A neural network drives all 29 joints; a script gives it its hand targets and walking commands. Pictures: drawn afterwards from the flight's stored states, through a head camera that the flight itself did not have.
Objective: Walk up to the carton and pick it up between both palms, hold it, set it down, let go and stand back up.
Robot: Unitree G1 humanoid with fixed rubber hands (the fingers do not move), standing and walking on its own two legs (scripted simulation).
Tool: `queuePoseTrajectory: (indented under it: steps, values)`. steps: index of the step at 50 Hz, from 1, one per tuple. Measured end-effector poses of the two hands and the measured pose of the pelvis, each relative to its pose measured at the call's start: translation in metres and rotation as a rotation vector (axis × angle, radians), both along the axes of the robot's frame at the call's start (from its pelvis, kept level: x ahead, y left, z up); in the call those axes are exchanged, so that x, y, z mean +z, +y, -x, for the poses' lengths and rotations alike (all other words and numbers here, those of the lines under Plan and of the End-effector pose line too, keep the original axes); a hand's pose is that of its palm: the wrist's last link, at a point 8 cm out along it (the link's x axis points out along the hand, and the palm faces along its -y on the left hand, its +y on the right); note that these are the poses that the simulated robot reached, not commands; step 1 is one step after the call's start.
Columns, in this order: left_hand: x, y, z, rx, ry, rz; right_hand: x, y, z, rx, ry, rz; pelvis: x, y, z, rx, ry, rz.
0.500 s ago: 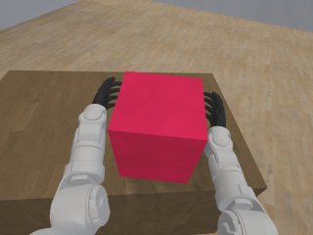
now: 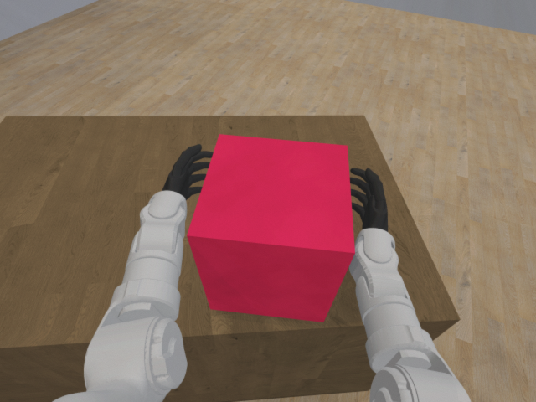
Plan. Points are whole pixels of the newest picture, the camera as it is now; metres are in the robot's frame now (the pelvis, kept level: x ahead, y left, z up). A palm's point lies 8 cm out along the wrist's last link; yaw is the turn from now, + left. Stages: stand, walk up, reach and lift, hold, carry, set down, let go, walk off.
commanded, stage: set down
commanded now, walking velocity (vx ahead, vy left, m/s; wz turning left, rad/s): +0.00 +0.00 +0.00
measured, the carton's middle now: (274, 233) +0.39 -0.02 +0.02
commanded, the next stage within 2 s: none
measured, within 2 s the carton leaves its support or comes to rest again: rests again in 0.48 s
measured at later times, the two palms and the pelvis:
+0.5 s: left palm (173, 204) +0.41 +0.14 +0.08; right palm (364, 237) +0.34 -0.16 +0.06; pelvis -0.01 +0.01 +0.00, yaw -1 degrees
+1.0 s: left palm (174, 205) +0.41 +0.14 +0.07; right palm (364, 238) +0.34 -0.16 +0.06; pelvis -0.01 +0.00 +0.00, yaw +0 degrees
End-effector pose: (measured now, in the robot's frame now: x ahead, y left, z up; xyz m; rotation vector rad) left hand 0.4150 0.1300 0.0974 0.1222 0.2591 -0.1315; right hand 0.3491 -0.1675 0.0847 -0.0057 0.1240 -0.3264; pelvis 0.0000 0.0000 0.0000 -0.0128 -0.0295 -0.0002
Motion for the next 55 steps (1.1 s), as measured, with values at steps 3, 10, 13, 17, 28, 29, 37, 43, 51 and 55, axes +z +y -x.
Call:
queuePoseTrajectory:
  steps: [3, 10, 13, 17, 28, 29, 37, 43, 51, 55]
  values:
    - [0.0, -0.002, 0.0, -0.007, 0.003, 0.008, -0.001, -0.001, 0.003, -0.011, 0.003, 0.004, 0.0, 0.0, 0.001, 0.001, -0.002, -0.001]
    - [-0.001, -0.001, 0.003, -0.016, 0.012, 0.02, -0.005, 0.001, 0.01, -0.024, 0.013, 0.01, 0.0, 0.002, 0.006, -0.007, -0.008, -0.003]
    - [-0.004, 0.001, 0.005, -0.017, 0.015, 0.022, -0.008, 0.003, 0.013, -0.025, 0.017, 0.013, 0.0, 0.004, 0.008, -0.009, -0.006, -0.003]
    - [-0.009, 0.005, 0.007, -0.013, 0.018, 0.026, -0.011, 0.007, 0.014, -0.023, 0.024, 0.016, 0.0, 0.006, 0.011, -0.014, 0.002, -0.001]
    - [-0.023, 0.007, 0.007, -0.005, 0.034, 0.017, -0.025, 0.009, 0.013, -0.021, 0.045, 0.011, 0.0, 0.008, 0.011, -0.012, 0.043, 0.002]
    - [-0.023, 0.007, 0.006, -0.006, 0.036, 0.015, -0.025, 0.009, 0.012, -0.022, 0.043, 0.006, 0.0, 0.007, 0.011, -0.012, 0.046, 0.002]
    - [-0.022, 0.007, 0.004, -0.008, 0.032, -0.005, -0.026, 0.009, 0.01, -0.022, 0.034, -0.006, 0.0, 0.005, 0.007, -0.013, 0.052, 0.003]
    - [-0.022, 0.007, 0.007, -0.006, 0.02, 0.006, -0.026, 0.009, 0.012, -0.018, 0.021, -0.001, -0.001, 0.003, 0.008, -0.011, 0.038, 0.002]
    - [-0.023, 0.008, 0.007, 0.0, 0.016, 0.027, -0.025, 0.009, 0.012, -0.017, 0.019, 0.012, -0.001, 0.002, 0.015, -0.008, 0.042, 0.002]
    - [-0.024, 0.008, 0.006, 0.004, 0.022, 0.039, -0.025, 0.009, 0.011, -0.016, 0.025, 0.019, 0.0, 0.003, 0.016, -0.01, 0.052, 0.001]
